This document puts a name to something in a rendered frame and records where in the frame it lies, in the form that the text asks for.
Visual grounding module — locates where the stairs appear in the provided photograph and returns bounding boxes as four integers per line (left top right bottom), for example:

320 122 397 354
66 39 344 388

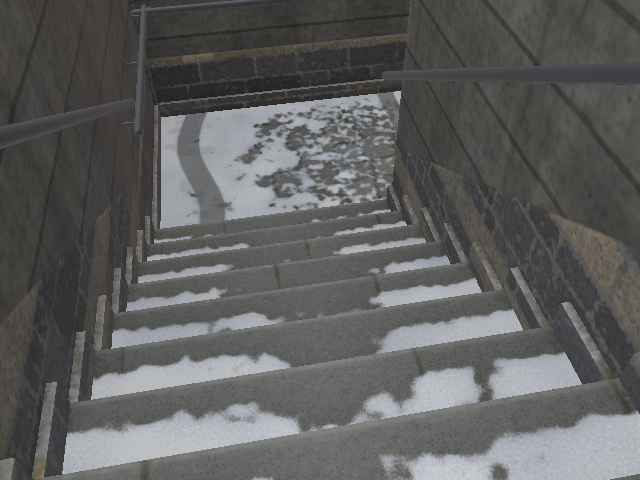
34 199 640 480

